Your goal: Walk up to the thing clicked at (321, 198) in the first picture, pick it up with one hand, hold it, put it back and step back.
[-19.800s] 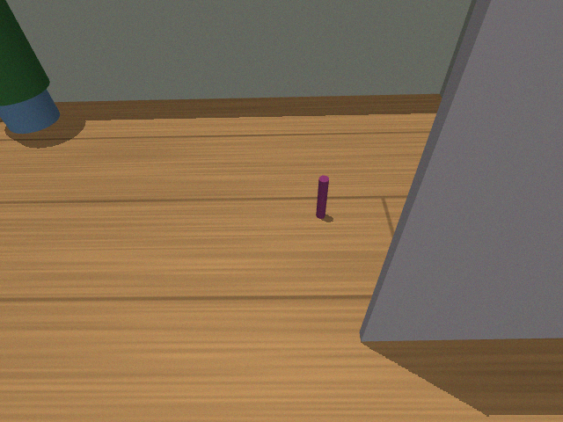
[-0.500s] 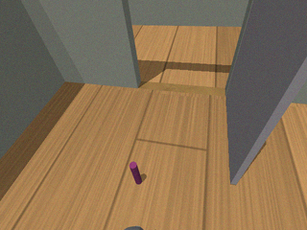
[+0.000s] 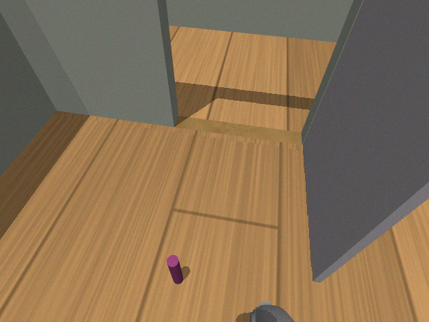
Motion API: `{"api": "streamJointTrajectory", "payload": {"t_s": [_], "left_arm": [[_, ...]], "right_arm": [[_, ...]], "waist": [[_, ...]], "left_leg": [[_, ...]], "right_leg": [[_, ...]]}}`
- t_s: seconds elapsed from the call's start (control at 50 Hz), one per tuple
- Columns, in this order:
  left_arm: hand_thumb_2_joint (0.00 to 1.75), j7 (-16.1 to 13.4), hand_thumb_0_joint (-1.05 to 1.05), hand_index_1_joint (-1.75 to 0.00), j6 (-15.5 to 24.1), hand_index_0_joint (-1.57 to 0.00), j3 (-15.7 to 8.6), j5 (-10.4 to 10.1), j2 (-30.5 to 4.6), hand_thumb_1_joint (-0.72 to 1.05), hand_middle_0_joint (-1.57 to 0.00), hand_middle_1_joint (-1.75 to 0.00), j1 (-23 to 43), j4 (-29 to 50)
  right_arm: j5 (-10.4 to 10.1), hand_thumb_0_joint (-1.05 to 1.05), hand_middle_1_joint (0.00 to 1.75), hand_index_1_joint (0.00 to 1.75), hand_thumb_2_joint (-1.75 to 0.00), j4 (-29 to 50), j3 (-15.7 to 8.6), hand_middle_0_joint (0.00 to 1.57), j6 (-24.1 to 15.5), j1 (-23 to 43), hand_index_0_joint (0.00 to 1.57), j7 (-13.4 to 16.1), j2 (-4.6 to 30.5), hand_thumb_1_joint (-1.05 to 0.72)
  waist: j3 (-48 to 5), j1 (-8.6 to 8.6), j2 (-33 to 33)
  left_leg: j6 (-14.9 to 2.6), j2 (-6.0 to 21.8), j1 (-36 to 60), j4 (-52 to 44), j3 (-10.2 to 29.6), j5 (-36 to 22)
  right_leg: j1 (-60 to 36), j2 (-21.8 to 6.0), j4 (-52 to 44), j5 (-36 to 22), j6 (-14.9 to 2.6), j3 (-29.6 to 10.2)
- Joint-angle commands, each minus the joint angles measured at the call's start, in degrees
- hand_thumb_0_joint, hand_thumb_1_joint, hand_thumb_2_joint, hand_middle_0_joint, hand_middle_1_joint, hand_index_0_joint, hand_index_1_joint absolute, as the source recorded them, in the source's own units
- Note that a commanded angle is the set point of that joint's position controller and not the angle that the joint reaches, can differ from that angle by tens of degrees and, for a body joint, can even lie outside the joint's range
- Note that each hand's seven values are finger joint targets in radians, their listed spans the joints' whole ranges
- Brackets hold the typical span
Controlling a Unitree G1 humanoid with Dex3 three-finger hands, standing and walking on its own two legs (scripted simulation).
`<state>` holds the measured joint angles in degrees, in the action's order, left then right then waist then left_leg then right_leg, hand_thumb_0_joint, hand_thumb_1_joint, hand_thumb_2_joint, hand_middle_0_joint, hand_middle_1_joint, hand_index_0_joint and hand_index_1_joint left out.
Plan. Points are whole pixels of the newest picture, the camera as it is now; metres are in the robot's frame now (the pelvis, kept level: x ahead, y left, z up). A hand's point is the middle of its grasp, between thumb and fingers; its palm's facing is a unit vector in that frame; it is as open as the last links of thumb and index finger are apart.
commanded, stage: walk up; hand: left
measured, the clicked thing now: (175, 270) +0.40 +0.16 -0.64
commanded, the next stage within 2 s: none
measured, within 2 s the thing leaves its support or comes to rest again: neither
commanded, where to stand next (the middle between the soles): +0.10 -0.03 m, yaw +1 degrees
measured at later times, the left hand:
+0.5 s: hand out of the picture +0.15 +0.23 -0.14, palm faces +0.01 -0.95 -0.31, open 7.4 cm
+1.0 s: hand out of the picture +0.11 +0.23 -0.14, palm faces +0.05 -0.94 -0.33, open 7.4 cm
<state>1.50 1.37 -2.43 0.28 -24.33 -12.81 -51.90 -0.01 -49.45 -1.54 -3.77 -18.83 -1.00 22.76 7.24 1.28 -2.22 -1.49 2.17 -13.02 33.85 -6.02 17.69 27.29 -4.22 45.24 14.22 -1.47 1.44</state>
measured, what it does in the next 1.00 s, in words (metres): steps on the spot: right foot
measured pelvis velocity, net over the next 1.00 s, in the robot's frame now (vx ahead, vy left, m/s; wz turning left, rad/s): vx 0.05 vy -0.03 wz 0.03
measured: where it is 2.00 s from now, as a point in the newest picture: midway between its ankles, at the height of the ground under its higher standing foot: outside the picture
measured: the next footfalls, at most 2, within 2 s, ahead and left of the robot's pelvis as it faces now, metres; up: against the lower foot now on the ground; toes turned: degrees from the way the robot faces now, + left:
right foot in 0.06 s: +0.14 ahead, -0.14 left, +0.00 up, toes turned -3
left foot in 1.96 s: +0.15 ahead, +0.10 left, +0.00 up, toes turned -2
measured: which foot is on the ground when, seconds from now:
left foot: down 0.00-1.00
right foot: up 0.00-0.04, down 0.06-1.00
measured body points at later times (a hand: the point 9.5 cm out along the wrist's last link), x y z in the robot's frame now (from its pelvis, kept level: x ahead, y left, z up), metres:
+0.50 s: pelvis +0.04 -0.02 +0.01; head +0.05 -0.01 +0.46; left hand +0.15 +0.28 -0.12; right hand +0.12 -0.32 -0.12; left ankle +0.01 +0.11 -0.73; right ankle +0.10 -0.14 -0.73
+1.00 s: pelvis +0.05 -0.03 +0.02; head +0.06 -0.03 +0.47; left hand +0.10 +0.28 -0.12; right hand +0.15 -0.32 -0.12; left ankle +0.01 +0.11 -0.73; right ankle +0.10 -0.14 -0.73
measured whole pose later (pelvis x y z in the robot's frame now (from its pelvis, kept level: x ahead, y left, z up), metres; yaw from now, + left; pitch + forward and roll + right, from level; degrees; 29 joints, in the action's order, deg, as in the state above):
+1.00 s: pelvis +0.05 -0.03 +0.02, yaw +2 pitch -2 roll +0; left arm 1.1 0.1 -1.2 0.6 -19.2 -4.5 -68.0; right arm 0.1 -65.9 0.4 -1.0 -5.0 -0.6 20.3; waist 3.0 -1.4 0.5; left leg 1.3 1.6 -3.4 19.3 -1.2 13.5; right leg 11.0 -2.0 19.9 6.5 -0.1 4.6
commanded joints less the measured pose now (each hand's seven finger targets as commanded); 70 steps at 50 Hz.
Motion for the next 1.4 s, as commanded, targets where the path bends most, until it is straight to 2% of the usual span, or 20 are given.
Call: {"api": "streamJointTrajectory", "payload": {"t_s": [0.0,0.02,0.04,0.06,0.08,0.1,0.12,0.16,0.18,0.2,0.22,0.26,0.3,0.34,0.48,0.56,0.7,1.16,1.36,1.38], "left_arm": [[0.90,-1.2,0.00,-0.30,0.7,-0.20,-2.3,-0.6,-7.2,0.90,-0.20,-0.30,-2.3,1.4],[0.90,-1.3,0.00,-0.30,0.9,-0.20,-2.5,-0.2,-8.4,0.90,-0.20,-0.30,-1.8,0.6],[0.90,-1.5,0.00,-0.30,1.3,-0.20,-2.9,0.1,-10.7,0.90,-0.20,-0.30,-1.2,0.8],[0.90,-1.7,0.00,-0.30,1.5,-0.20,-3.4,0.2,-12.9,0.90,-0.20,-0.30,-0.8,0.8],[0.90,-1.8,0.00,-0.30,1.4,-0.20,-3.0,-0.4,-14.2,0.90,-0.20,-0.30,3.0,1.4],[0.90,-1.7,0.00,-0.30,1.1,-0.20,-2.7,-0.3,-14.2,0.90,-0.20,-0.30,5.3,1.5],[0.90,-1.8,0.00,-0.30,0.7,-0.20,-2.1,-0.1,-13.2,0.90,-0.20,-0.30,6.4,1.1],[0.90,-1.7,0.00,-0.30,0.0,-0.20,-1.4,0.1,-11.3,0.90,-0.20,-0.30,10.0,0.8],[0.90,-1.5,0.00,-0.30,-0.3,-0.20,-0.9,-0.2,-9.3,0.90,-0.20,-0.30,10.3,0.4],[0.90,-1.3,0.00,-0.30,-0.4,-0.20,-0.7,-0.3,-8.4,0.90,-0.20,-0.30,9.6,-0.5],[0.90,-1.2,0.00,-0.30,-0.3,-0.20,-1.0,-0.1,-9.2,0.90,-0.20,-0.30,9.9,-1.9],[0.90,-1.1,0.00,-0.30,0.3,-0.20,-0.9,-0.2,-8.8,0.90,-0.20,-0.30,10.8,-3.2],[0.90,-1.2,0.00,-0.30,0.5,-0.20,-0.7,-0.5,-8.7,0.90,-0.20,-0.30,11.7,-4.5],[0.90,-1.2,0.00,-0.30,0.5,-0.20,-0.5,-0.8,-8.2,0.90,-0.20,-0.30,12.0,-5.9],[0.90,-1.1,0.00,-0.30,-0.1,-0.20,-0.1,-0.6,-7.2,0.90,-0.20,-0.30,13.7,-9.2],[0.90,-1.0,0.00,-0.30,0.1,-0.20,0.0,-0.4,-7.1,0.90,-0.20,-0.30,13.9,-10.5],[0.90,-0.9,0.00,-0.30,0.1,-0.20,-0.3,-0.2,-7.5,0.90,-0.20,-0.30,13.6,-11.8],[0.90,-1.2,0.00,-0.30,0.0,-0.20,-1.1,0.2,-6.7,0.90,-0.20,-0.30,12.4,-11.4],[0.90,-1.2,0.00,-0.30,-0.2,-0.20,-1.4,0.4,-6.8,0.90,-0.20,-0.30,13.0,-10.6],[0.90,-0.2,0.00,-0.30,-0.1,-0.20,-2.8,1.3,-9.3,0.90,-0.20,-0.30,9.8,-8.5]], "right_arm": [[-0.8,0.00,0.30,0.30,-0.90,3.5,-3.6,0.20,0.3,3.7,0.20,1.8,14.3,-0.90],[-1.2,0.00,0.30,0.30,-0.90,3.3,-3.1,0.20,0.7,4.3,0.20,1.8,12.9,-0.90],[-1.3,0.00,0.30,0.30,-0.90,3.0,-2.1,0.20,0.9,3.3,0.20,1.9,11.0,-0.90],[-1.3,0.00,0.30,0.30,-0.90,2.7,-1.3,0.20,1.0,1.9,0.20,1.9,8.4,-0.90],[-1.2,0.00,0.30,0.30,-0.90,1.2,-1.4,0.20,1.8,1.4,0.20,2.3,9.0,-0.90],[-1.0,0.00,0.30,0.30,-0.90,-0.9,-2.0,0.20,2.2,2.0,0.20,2.6,10.9,-0.90],[-1.0,0.00,0.30,0.30,-0.90,-2.4,-2.0,0.20,2.1,2.2,0.20,2.5,11.1,-0.90],[-0.9,0.00,0.30,0.30,-0.90,-5.5,-2.0,0.20,1.5,-0.2,0.20,2.2,11.2,-0.90],[-0.3,0.00,0.30,0.30,-0.90,-5.9,-2.2,0.20,1.2,2.0,0.20,2.1,12.4,-0.90],[0.2,0.00,0.30,0.30,-0.90,-5.5,-2.1,0.20,0.8,5.9,0.20,1.9,13.6,-0.90],[0.0,0.00,0.30,0.30,-0.90,-5.8,-1.7,0.20,0.7,8.6,0.20,1.6,13.7,-0.90],[0.1,0.00,0.30,0.30,-0.90,-7.6,-0.6,0.20,0.5,8.8,0.20,1.6,11.7,-0.90],[0.1,0.00,0.30,0.30,-0.90,-8.9,-0.4,0.20,0.2,9.7,0.20,1.7,11.8,-0.90],[0.0,0.00,0.30,0.30,-0.90,-9.9,-0.2,0.20,0.1,11.4,0.20,1.7,11.4,-0.90],[0.2,0.00,0.30,0.30,-0.90,-12.0,-0.4,0.20,0.8,15.0,0.20,1.6,11.0,-0.90],[0.2,0.00,0.30,0.30,-0.90,-12.8,-0.3,0.20,1.0,16.0,0.20,1.6,11.0,-0.90],[0.2,0.00,0.30,0.30,-0.90,-13.2,-0.3,0.20,1.4,16.7,0.20,1.4,10.8,-0.90],[0.5,0.00,0.30,0.30,-0.90,-13.1,-0.6,0.20,1.5,15.6,0.20,1.7,10.0,-0.90],[0.7,0.00,0.30,0.30,-0.90,-12.7,-0.7,0.20,1.6,14.7,0.20,1.7,10.0,-0.90],[1.3,0.00,0.30,0.30,-0.90,-11.4,-2.3,0.20,1.1,9.7,0.20,1.2,12.5,-0.90]], "waist": [[-9.2,-2.20,9.9],[-9.9,-2.66,7.2],[-10.6,-2.78,2.7],[-12.1,-2.31,-4.8],[-12.8,-1.33,-6.9],[-10.7,-1.53,-7.3],[-9.8,-0.96,-7.3],[-9.4,1.25,-7.3],[-9.0,0.40,-4.1],[-9.1,-1.28,-1.4],[-8.1,-2.20,-1.6],[-9.2,-1.76,-1.9],[-10.2,-1.57,0.9],[-10.6,-2.18,1.6],[-9.9,-2.10,2.9],[-10.1,-2.01,3.0],[-8.8,-1.96,2.2],[-9.6,-2.08,1.8],[-8.9,-1.79,2.0],[-12.0,-1.23,1.5]], "left_leg": [[-6.79,10.1,-2.0,0.0,6.8,-33.9],[-4.92,8.2,-4.4,2.7,6.4,-26.9],[-2.90,6.6,-7.6,5.3,5.3,-19.1],[-0.87,3.5,-10.8,10.8,4.0,-3.7],[0.09,-0.4,-8.0,12.7,4.2,10.6],[0.00,0.2,-5.0,13.0,4.8,14.7],[-0.19,0.2,-3.4,9.5,5.5,13.5],[-0.34,1.6,0.8,-2.7,6.4,1.4],[-1.20,4.3,0.7,-7.6,11.0,2.1],[-2.45,6.8,-2.2,-9.8,14.7,4.4],[-2.82,6.9,-5.4,-8.9,13.6,2.6],[-1.53,4.9,-3.7,-9.5,10.4,-2.3],[-0.80,5.0,-1.6,-11.1,10.2,-8.8],[-0.70,5.0,0.2,-11.7,9.7,-12.5],[-0.46,5.6,2.1,-15.9,9.4,-9.6],[-0.17,5.6,3.0,-16.8,9.3,-10.3],[0.05,5.4,4.7,-18.1,9.3,-8.8],[0.33,5.5,4.5,-19.3,9.4,-11.2],[0.33,5.1,2.9,-19.3,9.6,-9.8],[-2.79,3.3,5.1,-17.0,9.1,10.4]], "right_leg": [[-13.4,3.0,-11.0,-7.8,-1.09,2.3],[-17.2,3.1,-13.8,-10.6,-1.96,1.2],[-21.3,-0.4,-15.0,-17.9,-3.12,-2.9],[-22.5,-9.9,-18.7,-19.5,-5.97,-14.9],[-17.1,-16.2,-21.9,-15.5,-12.48,-22.6],[-12.2,-16.1,-22.7,-9.5,-12.78,-23.0],[-9.6,-13.8,-22.9,-6.1,-11.16,-20.1],[-7.2,-9.0,-20.2,-1.4,-5.81,-13.0],[-6.3,-6.0,-18.3,0.9,-3.12,-9.9],[-9.2,-3.2,-17.7,3.3,-1.55,-7.4],[-13.6,-2.4,-18.1,2.6,-1.34,-6.4],[-16.4,-4.5,-19.4,-4.1,-2.10,-8.2],[-18.3,-4.7,-18.9,-13.0,-1.94,-6.9],[-19.2,-4.4,-19.6,-15.6,-1.35,-5.9],[-20.6,-3.9,-23.9,-10.6,-0.38,-4.4],[-21.8,-4.2,-25.4,-12.5,0.05,-4.5],[-20.4,-4.1,-28.1,-8.1,0.55,-4.8],[-23.3,-4.3,-28.0,-11.7,0.88,-4.1],[-23.8,-4.0,-28.2,-9.9,0.71,-4.1],[-23.0,-0.5,-24.3,13.2,-1.12,-2.2]]}}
